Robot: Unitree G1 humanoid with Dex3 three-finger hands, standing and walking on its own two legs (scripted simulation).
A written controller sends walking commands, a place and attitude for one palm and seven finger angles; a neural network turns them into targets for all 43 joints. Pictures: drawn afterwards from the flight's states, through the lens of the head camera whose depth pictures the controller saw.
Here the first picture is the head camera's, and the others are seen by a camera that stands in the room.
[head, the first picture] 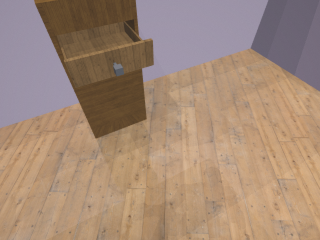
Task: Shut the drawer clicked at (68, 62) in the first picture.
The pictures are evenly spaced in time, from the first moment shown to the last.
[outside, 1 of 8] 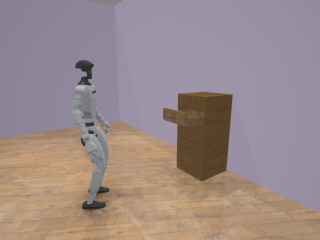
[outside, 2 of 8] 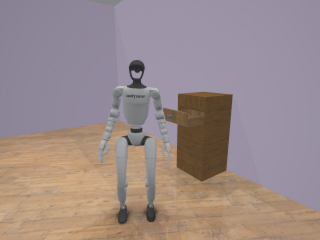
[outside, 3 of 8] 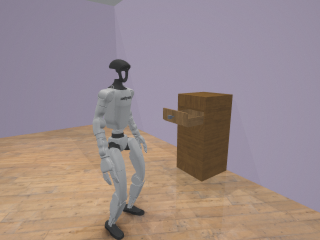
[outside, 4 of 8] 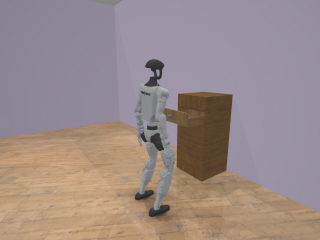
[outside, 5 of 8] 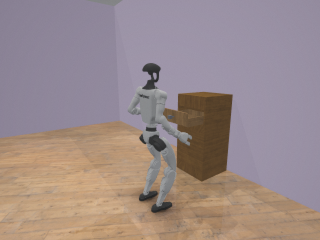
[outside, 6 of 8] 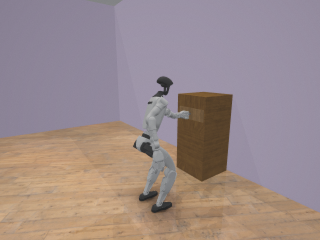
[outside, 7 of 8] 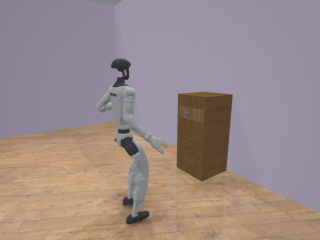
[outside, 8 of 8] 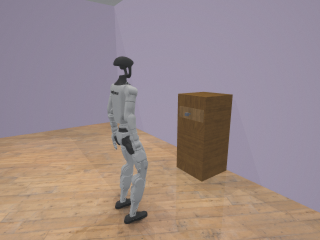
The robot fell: no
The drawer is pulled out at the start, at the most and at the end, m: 0.24 0.24 0.00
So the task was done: yes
